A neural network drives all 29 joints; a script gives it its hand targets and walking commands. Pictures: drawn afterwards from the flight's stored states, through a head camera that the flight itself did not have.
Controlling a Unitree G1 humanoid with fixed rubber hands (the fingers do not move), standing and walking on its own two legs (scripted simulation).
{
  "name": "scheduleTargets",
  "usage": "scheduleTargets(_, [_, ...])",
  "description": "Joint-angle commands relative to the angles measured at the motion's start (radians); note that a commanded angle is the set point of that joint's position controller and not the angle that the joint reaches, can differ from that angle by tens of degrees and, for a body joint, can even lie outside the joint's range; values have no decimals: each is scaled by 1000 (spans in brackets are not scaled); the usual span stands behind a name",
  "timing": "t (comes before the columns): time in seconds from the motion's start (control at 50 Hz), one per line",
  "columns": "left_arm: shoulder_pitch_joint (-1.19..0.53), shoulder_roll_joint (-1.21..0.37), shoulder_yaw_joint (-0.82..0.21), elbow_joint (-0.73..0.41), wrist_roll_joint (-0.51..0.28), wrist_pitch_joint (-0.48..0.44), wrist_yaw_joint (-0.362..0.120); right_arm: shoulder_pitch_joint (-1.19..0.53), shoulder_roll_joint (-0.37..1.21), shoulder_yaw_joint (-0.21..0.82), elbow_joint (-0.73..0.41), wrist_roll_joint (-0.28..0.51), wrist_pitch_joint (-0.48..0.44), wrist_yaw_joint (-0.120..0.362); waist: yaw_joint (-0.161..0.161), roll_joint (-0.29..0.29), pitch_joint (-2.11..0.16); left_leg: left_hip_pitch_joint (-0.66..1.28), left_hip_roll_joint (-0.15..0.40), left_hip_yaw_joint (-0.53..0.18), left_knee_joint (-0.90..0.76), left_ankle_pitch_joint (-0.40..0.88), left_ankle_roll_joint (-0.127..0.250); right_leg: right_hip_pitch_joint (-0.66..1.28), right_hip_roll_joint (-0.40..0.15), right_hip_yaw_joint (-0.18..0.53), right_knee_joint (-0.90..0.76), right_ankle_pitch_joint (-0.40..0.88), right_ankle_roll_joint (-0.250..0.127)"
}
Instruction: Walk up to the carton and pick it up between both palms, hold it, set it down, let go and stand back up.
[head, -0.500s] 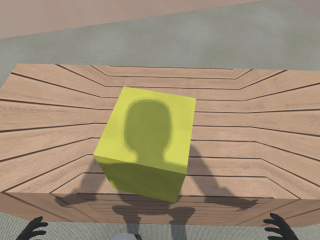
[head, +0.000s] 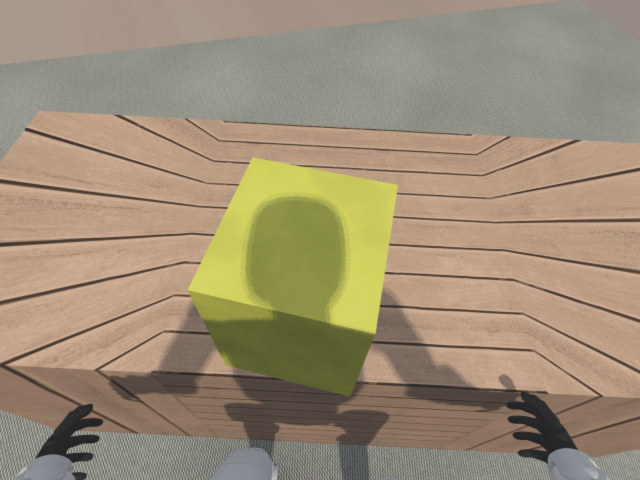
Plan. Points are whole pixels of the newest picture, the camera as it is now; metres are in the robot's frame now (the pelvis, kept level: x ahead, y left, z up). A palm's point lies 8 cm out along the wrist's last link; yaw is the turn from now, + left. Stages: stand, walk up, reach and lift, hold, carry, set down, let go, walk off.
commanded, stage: reach and lift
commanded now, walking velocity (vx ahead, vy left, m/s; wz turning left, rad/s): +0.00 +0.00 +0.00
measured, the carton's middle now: (303, 283) +0.36 +0.04 -0.02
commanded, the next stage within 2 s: none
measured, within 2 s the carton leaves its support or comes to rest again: neither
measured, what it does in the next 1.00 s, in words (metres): stands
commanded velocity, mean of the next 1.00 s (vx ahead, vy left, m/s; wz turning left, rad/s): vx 0.00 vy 0.00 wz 0.00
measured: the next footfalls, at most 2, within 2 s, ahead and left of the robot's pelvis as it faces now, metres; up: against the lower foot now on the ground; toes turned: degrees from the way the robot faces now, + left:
none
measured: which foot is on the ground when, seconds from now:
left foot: down 0.00-1.00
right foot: down 0.00-1.00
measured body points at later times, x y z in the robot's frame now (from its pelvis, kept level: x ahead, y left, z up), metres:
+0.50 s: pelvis +0.01 +0.00 +0.01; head +0.01 +0.02 +0.46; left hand +0.21 +0.28 -0.06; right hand +0.17 -0.26 -0.06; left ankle +0.06 +0.13 -0.73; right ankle -0.03 -0.14 -0.73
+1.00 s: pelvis +0.02 +0.01 +0.02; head +0.02 +0.02 +0.47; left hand +0.22 +0.26 -0.04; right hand +0.18 -0.21 -0.04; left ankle +0.06 +0.13 -0.73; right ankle -0.03 -0.14 -0.73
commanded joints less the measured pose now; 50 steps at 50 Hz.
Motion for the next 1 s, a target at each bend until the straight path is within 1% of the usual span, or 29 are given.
scheduleTargets(0.0, [-131,82,25,-252,72,170,-13,-31,-181,-65,-55,39,-31,-4,-44,-1,-124,358,3,48,-5,3,-44,-287,36,-111,-127,17,-93])
scheduleTargets(0.04, [-119,89,48,-286,86,199,-23,-19,-181,-43,-116,41,-36,-24,-55,-19,-152,399,-2,51,18,160,-34,-245,46,-102,-129,161,-76])
scheduleTargets(0.06, [-96,92,56,-292,104,200,-23,-47,-180,-24,-140,66,-36,-23,-18,7,-154,392,-5,50,-7,222,-34,-202,59,-107,-139,219,-58])
scheduleTargets(0.08, [-79,97,61,-306,98,206,-20,-6,-202,-31,-174,82,-21,-22,-36,36,-196,376,-13,51,-30,221,-38,-108,68,-107,-141,247,-56])
scheduleTargets(0.1, [-82,108,105,-289,112,204,-20,-18,-177,-10,-192,78,-14,-28,-1,52,-163,331,-22,67,-37,215,-43,-70,74,-84,-152,225,-56])
scheduleTargets(0.14, [-129,93,71,-341,106,180,-22,-39,-140,7,-244,66,-19,-43,-34,12,-161,315,-26,74,-41,237,-32,-66,78,-88,-148,273,-41])
scheduleTargets(0.24, [-135,78,99,-361,44,114,-43,35,-2,90,-329,95,-15,-72,-25,-57,-148,372,-58,112,-68,230,-9,-126,54,-20,-196,395,-1])
scheduleTargets(0.28, [-122,87,86,-303,37,115,-61,60,2,97,-338,98,-5,-91,-41,-89,-105,350,-54,116,-83,175,3,-147,55,-21,-208,376,5])
scheduleTargets(0.3, [-118,82,104,-330,40,97,-58,82,26,107,-361,99,-8,-92,-26,-17,-112,377,-48,110,-105,192,-9,-136,58,-15,-230,346,-3])
scheduleTargets(0.32, [-132,59,81,-345,46,83,-58,82,29,80,-355,86,-12,-92,-60,-5,-122,418,-48,116,-118,202,-16,-152,59,-34,-224,318,-8])
scheduleTargets(0.34, [-112,76,106,-338,50,85,-61,74,27,87,-386,84,-7,-97,-35,4,-69,398,-46,116,-131,156,-10,-158,71,-24,-253,237,-15])
scheduleTargets(0.38, [-99,39,104,-347,47,65,-63,107,44,75,-362,69,-11,-104,-46,55,-85,401,-39,119,-142,159,-26,-126,64,-13,-261,238,-30])
scheduleTargets(0.4, [-88,35,78,-367,27,52,-68,101,53,82,-426,79,-18,-108,-61,26,-82,406,-39,114,-165,145,-26,-127,68,-21,-274,227,-24])
scheduleTargets(0.44, [-102,59,103,-379,27,36,-62,97,41,64,-436,63,-39,-112,-35,72,-127,385,-29,118,-164,142,-26,-126,77,-34,-270,177,-35])
scheduleTargets(0.54, [-29,34,84,-371,0,0,-58,151,80,64,-506,65,-53,-124,-26,-5,-55,440,-33,120,-213,78,-11,-136,69,-32,-324,65,-38])
scheduleTargets(0.56, [-20,46,99,-359,14,-5,-57,144,70,64,-497,65,-50,-125,-16,43,-63,436,-28,120,-222,109,-12,-108,77,-42,-323,69,-48])
scheduleTargets(0.58, [-56,37,66,-377,-9,-7,-62,124,78,57,-533,49,-54,-129,-5,14,-46,402,-21,113,-222,87,-9,-131,83,-41,-324,48,-41])
scheduleTargets(0.62, [5,-4,74,-350,-12,-24,-70,199,107,71,-536,50,-59,-129,-21,7,-61,430,-18,112,-231,103,-9,-87,80,-32,-331,77,-53])
scheduleTargets(0.64, [2,21,69,-382,-12,-44,-60,177,121,94,-566,74,-65,-117,21,50,-79,419,-15,97,-237,154,-12,-81,88,-27,-326,100,-51])
scheduleTargets(0.68, [-12,28,61,-423,-36,-86,-63,180,114,66,-592,68,-84,-130,-18,34,-79,423,-16,90,-243,187,-16,-73,91,-40,-327,135,-46])
scheduleTargets(0.7, [6,23,69,-411,-29,-102,-66,198,147,122,-595,101,-93,-125,9,55,-92,440,-29,95,-232,203,-13,-59,77,-26,-335,138,-41])
scheduleTargets(0.74, [25,16,51,-413,-41,-120,-81,233,134,99,-608,88,-103,-139,-28,36,-89,470,-26,96,-232,226,-19,-46,72,-12,-353,180,-43])
scheduleTargets(0.76, [27,25,55,-387,-44,-131,-90,244,165,111,-585,98,-105,-144,2,39,-58,466,-33,105,-249,229,-14,-60,68,-9,-371,171,-41])
scheduleTargets(0.78, [17,9,41,-380,-57,-150,-95,262,170,110,-587,87,-106,-149,-26,33,-67,488,-28,103,-248,186,-24,-74,70,-10,-388,127,-46])
scheduleTargets(0.8, [23,4,30,-380,-64,-169,-105,266,205,115,-621,98,-107,-153,-15,19,-17,449,-29,101,-257,183,-19,-62,59,6,-382,143,-49])
scheduleTargets(0.84, [48,-4,31,-385,-56,-196,-111,303,205,129,-594,110,-121,-162,-28,46,-58,490,-30,105,-252,223,-22,-56,60,8,-396,182,-48])
scheduleTargets(0.88, [30,18,16,-418,-64,-229,-113,293,232,143,-614,137,-133,-167,0,99,-30,479,-26,95,-267,250,-34,-59,69,-5,-396,176,-50])
scheduleTargets(0.92, [50,26,25,-402,-86,-255,-118,320,217,108,-628,101,-156,-182,-28,18,-48,493,-18,100,-262,232,-21,-37,71,-8,-408,179,-47])
scheduleTargets(0.98, [35,62,31,-380,-99,-297,-148,327,254,158,-642,127,-183,-205,0,19,-37,478,-26,93,-233,270,-19,-22,56,14,-383,278,-33])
